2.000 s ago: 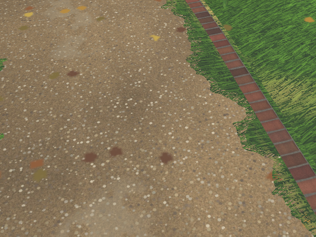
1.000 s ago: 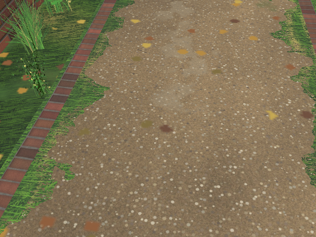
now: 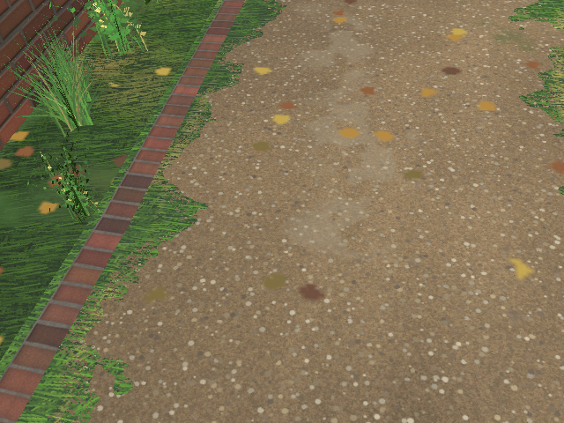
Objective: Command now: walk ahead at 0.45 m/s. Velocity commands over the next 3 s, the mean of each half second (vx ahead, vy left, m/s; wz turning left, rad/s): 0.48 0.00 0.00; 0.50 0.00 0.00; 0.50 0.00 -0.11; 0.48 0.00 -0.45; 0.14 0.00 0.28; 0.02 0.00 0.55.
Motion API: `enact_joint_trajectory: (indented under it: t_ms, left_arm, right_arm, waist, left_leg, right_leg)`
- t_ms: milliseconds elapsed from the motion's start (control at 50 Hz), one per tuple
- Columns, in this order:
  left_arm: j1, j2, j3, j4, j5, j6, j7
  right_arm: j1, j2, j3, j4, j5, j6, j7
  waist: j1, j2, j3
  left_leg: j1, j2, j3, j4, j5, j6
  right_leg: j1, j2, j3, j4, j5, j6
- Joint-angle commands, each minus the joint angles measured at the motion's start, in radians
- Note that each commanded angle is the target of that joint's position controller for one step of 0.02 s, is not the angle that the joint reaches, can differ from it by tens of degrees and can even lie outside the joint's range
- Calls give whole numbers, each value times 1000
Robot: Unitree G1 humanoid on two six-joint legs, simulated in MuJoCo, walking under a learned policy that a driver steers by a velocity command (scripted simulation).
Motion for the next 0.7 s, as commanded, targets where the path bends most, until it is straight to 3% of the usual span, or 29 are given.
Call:
enact_joint_trajectory:
  t_ms: [20, 120, 180, 220, 240, 260, 280, 300, 320, 340, 360, 380, 400, 420, 460, 540, 620, 700]
  left_arm:
    - [13, 158, 29, -35, -1, -5, 15]
    - [75, 168, 34, -3, -10, 2, 23]
    - [83, 177, 43, 13, -19, 13, 25]
    - [63, 197, 53, 10, -19, 21, 26]
    - [51, 209, 58, 7, -17, 28, 27]
    - [38, 198, 53, 2, -12, 36, 28]
    - [35, 175, 41, -21, 1, 37, 29]
    - [167, 26, -1, -33, -3, 17, 13]
    - [104, 95, 14, -20, -27, -14, 8]
    - [-8, 170, 38, -66, -55, -30, 6]
    - [-67, 174, 39, -80, -55, -38, 13]
    - [-92, 167, 46, -82, -39, -36, 21]
    - [-66, 147, 50, -78, -29, -24, 24]
    - [-45, 120, 48, -74, -26, -10, 25]
    - [-59, 95, 46, -85, -23, 10, 27]
    - [-219, 106, 46, -146, -7, 12, 25]
    - [-370, 82, 29, -184, -14, 1, 5]
    - [-470, 97, 23, -229, -23, -5, -20]
  right_arm:
    - [-136, -15, 3, -84, -3, -11, 7]
    - [-288, -5, 22, -132, 9, -17, 31]
    - [-328, -26, 23, -156, 12, -25, 48]
    - [-277, -62, 10, -149, 10, -30, 52]
    - [-194, -91, -5, -128, 9, -30, 48]
    - [-20, -133, -30, -74, 11, -27, 39]
    - [179, -186, -48, -26, 0, -22, 27]
    - [279, -260, -63, 6, -8, -18, 28]
    - [259, -167, -34, 8, -4, -16, 28]
    - [156, -128, -20, -1, 0, -21, 27]
    - [68, -102, -11, -19, -3, -26, 27]
    - [16, -73, -3, -24, -12, -32, 30]
    - [-8, -53, 4, -22, -24, -38, 32]
    - [-14, -44, 6, -14, -25, -41, 35]
    - [9, -59, 4, 7, -17, -46, 31]
    - [80, -106, -2, 36, -16, -43, 3]
    - [160, -127, -3, 61, -4, -35, -6]
    - [237, -137, -7, 99, 5, -14, -9]
  waist:
    - [2, -113, 91]
    - [37, -116, 138]
    - [20, -118, 150]
    - [-25, -138, 100]
    - [-73, -161, 35]
    - [-158, -156, -70]
    - [-230, -97, -213]
    - [-160, 187, -392]
    - [-190, 163, -381]
    - [-168, 135, -195]
    - [-133, 48, -100]
    - [-99, 9, -38]
    - [-60, 31, -23]
    - [-40, 45, -20]
    - [-26, 45, 14]
    - [-58, 16, 67]
    - [-111, 9, 82]
    - [-134, 8, 101]
  left_leg:
    - [-146, 8, 9, -152, 130, -27]
    - [-61, -23, 35, -359, 233, -22]
    - [-59, -26, 26, -416, 177, 15]
    - [48, -59, 47, -434, 110, 47]
    - [174, -93, 74, -430, 83, 69]
    - [398, -118, 92, -441, 98, 101]
    - [744, 25, -68, -386, 86, 157]
    - [1099, 291, -581, -485, -187, 331]
    - [1049, 297, -740, -634, -295, 312]
    - [897, 263, -581, -661, -271, 259]
    - [726, 228, -453, -690, -171, 233]
    - [586, 191, -355, -719, -68, 217]
    - [496, 157, -285, -747, -13, 204]
    - [444, 140, -250, -773, 3, 206]
    - [377, 133, -193, -815, 37, 220]
    - [397, 118, -125, -846, 107, 215]
    - [430, 91, -52, -843, 131, 180]
    - [591, 155, -65, -777, 154, 171]
  right_leg:
    - [40, -210, 157, -166, 243, -114]
    - [38, -230, 102, -186, 243, -121]
    - [128, -276, 98, -141, 337, -115]
    - [173, -286, 84, -52, 586, -97]
    - [178, -278, 69, 49, 791, -86]
    - [128, -234, 35, 240, 895, -60]
    - [-106, -194, 23, 523, 663, -32]
    - [-505, 6, 27, 921, -52, 40]
    - [-607, 14, 174, 1051, -321, 18]
    - [-692, -43, 151, 1086, -261, 0]
    - [-662, -98, 122, 1042, -160, -6]
    - [-618, -132, 106, 982, -95, -1]
    - [-546, -163, 114, 940, -52, 0]
    - [-504, -172, 113, 914, -39, 5]
    - [-507, -187, 98, 849, -22, 23]
    - [-616, -190, 83, 609, 194, 60]
    - [-554, -135, 29, 364, 363, 59]
    - [-594, -115, 41, 263, 308, 35]
Next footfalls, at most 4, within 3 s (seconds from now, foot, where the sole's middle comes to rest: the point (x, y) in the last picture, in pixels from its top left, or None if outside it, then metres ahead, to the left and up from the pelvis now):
0.28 left None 0.33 0.15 -0.79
0.80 right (364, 376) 0.64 -0.09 -0.79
1.36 left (274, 273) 0.95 0.15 -0.79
1.90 right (367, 208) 1.21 -0.13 -0.79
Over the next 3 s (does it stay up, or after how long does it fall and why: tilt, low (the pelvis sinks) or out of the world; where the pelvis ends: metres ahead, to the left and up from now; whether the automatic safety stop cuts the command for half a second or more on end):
stays up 1.32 -0.08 -0.01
